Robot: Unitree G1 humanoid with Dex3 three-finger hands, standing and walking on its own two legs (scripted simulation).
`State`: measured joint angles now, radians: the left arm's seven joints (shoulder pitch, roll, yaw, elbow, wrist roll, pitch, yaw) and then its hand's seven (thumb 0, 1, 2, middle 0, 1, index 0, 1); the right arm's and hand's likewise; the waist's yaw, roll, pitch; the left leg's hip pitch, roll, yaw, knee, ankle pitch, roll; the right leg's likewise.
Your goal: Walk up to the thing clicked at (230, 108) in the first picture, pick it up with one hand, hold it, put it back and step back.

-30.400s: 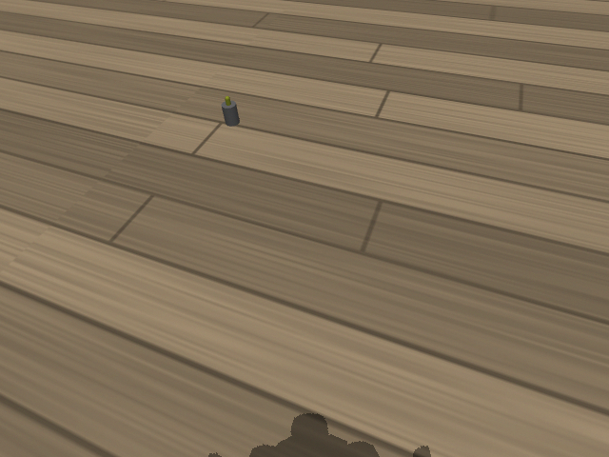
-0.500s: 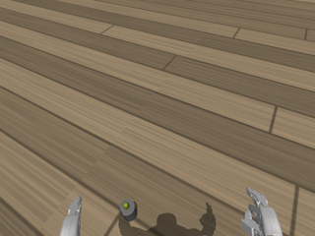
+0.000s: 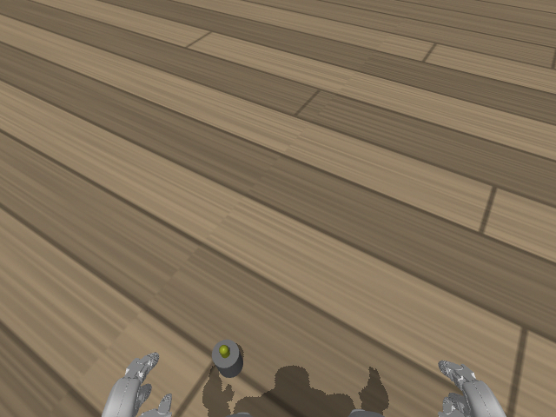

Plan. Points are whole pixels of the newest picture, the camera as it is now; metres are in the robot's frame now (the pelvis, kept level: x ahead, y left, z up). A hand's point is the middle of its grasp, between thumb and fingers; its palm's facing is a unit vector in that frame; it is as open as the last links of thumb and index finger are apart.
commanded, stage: stand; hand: left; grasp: from the side
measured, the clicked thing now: (227, 356) +0.39 +0.21 -0.65
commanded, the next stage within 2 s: none
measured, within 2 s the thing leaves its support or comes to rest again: neither
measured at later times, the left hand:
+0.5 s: hand out of the picture +0.05 +0.25 -0.12, palm faces +0.00 -0.94 -0.34, open 7.4 cm
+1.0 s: hand out of the picture +0.04 +0.25 -0.11, palm faces -0.01 -0.94 -0.35, open 7.3 cm
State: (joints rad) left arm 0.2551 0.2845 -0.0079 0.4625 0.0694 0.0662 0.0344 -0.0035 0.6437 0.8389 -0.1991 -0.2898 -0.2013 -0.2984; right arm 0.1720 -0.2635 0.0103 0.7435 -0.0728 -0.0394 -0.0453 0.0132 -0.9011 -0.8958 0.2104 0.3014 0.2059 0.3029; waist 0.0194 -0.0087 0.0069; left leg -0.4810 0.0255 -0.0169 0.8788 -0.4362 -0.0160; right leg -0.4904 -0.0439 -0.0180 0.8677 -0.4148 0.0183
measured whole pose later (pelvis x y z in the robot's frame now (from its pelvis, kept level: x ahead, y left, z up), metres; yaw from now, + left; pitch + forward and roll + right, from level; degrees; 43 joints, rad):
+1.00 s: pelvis +0.00 +0.00 +0.05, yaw +1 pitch -4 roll +0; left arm 0.13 0.32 0.00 1.16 0.02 -0.01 0.01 0.00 0.91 0.90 -0.20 -0.30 -0.20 -0.30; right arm 0.15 -0.34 -0.01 1.14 -0.02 0.00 0.00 0.01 -0.91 -0.90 0.21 0.30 0.20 0.30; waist 0.01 0.02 0.07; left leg -0.14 0.03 -0.02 0.39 -0.19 -0.02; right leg -0.14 -0.04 -0.04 0.37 -0.17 0.02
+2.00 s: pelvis +0.02 +0.00 +0.05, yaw +0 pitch -2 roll +0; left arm 0.09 0.33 0.01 1.16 0.02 -0.01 0.00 0.00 0.91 0.90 -0.20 -0.30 -0.20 -0.30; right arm 0.10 -0.34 0.00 1.14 -0.01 -0.01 0.00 0.01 -0.91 -0.90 0.21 0.30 0.20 0.30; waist 0.01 0.02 0.06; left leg -0.10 0.03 -0.01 0.33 -0.19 -0.03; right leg -0.11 -0.03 -0.03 0.33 -0.18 0.02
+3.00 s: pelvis -0.17 +0.01 +0.03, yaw -5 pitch -2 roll +2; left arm 0.18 0.34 0.07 0.86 0.04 0.04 0.01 0.00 0.91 0.90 -0.20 -0.30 -0.21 -0.30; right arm 0.13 -0.40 -0.05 0.89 0.01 0.05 -0.01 0.01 -0.91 -0.90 0.21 0.30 0.20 0.30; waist 0.02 0.02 0.15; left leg -0.47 -0.12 -0.14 1.16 -0.48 0.00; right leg -0.29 0.01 0.06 0.60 -0.27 -0.02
